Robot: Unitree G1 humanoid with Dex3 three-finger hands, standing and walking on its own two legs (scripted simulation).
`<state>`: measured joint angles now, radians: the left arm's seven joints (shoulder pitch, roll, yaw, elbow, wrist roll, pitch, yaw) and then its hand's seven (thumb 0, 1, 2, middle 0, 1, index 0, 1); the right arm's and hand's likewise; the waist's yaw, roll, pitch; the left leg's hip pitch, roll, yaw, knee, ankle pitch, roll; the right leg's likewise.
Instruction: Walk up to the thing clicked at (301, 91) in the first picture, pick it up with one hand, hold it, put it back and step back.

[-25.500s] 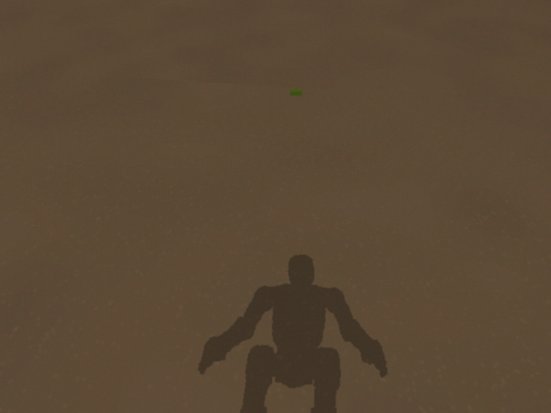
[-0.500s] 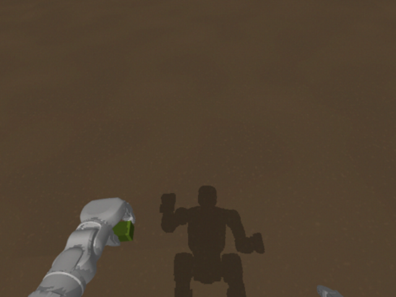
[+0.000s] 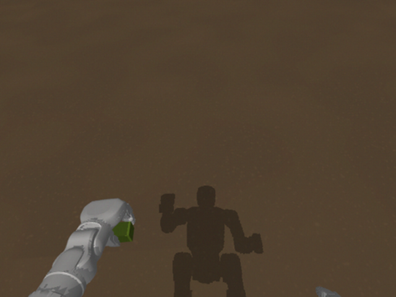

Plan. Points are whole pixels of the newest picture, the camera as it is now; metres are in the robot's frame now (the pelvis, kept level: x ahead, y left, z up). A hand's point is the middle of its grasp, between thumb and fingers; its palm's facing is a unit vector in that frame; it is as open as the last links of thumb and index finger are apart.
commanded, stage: hold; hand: left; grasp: from above
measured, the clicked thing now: (113, 232) +0.31 +0.23 -0.07
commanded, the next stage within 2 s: crouch in 0.06 s
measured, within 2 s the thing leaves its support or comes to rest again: neither
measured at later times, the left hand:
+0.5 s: hand (116, 246) +0.28 +0.23 -0.10, palm faces -0.47 -0.05 -0.88, open 6.5 cm
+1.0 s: hand (141, 255) +0.35 +0.24 -0.34, palm faces -0.43 -0.01 -0.90, open 6.5 cm
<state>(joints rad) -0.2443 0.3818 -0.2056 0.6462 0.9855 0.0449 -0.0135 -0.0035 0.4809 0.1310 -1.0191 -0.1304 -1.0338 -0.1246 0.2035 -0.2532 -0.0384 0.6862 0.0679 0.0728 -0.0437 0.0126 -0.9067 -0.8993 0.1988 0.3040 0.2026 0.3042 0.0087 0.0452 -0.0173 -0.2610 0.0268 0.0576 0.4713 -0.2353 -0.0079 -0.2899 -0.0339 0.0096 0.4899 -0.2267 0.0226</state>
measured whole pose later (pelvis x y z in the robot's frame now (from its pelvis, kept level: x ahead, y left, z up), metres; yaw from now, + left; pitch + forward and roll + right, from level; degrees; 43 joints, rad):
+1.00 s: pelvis -0.06 +0.01 -0.21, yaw +0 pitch +32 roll -2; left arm -0.72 0.42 -0.04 1.25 1.13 -0.01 0.38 0.00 0.49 0.07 -1.07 -0.06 -1.09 -0.05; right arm 0.24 -0.24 -0.07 0.76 -0.05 -0.01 0.00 0.01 -0.89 -0.89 0.20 0.30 0.20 0.30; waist -0.15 0.05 -0.20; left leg -1.60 0.04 -0.01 1.64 -0.60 0.01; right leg -1.59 -0.03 -0.01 1.60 -0.57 0.03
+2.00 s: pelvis -0.08 +0.00 -0.42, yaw -3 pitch +35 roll -6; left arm -1.01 0.65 0.08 1.51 1.23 -0.13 0.42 0.00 0.51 0.00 -1.09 -0.03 -1.11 -0.01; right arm 0.17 -0.27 0.02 0.77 -0.15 -0.08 0.13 0.01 -0.91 -0.90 0.20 0.30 0.20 0.30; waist -0.25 0.01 -0.07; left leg -2.26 0.03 -0.10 2.33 -0.68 -0.01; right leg -2.23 -0.02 -0.04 2.25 -0.65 0.03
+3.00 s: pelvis -0.07 +0.00 -0.47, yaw -7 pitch +32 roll -10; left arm -1.05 0.82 0.15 1.67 1.28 -0.17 0.54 0.00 0.51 0.00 -1.10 -0.01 -1.12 0.00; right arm 0.15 -0.30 0.14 0.73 -0.23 -0.15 0.22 0.00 -0.90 -0.89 0.20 0.30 0.20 0.30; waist -0.33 -0.05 0.05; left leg -2.38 0.02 -0.18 2.51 -0.72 -0.01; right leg -2.31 0.00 -0.09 2.39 -0.66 0.05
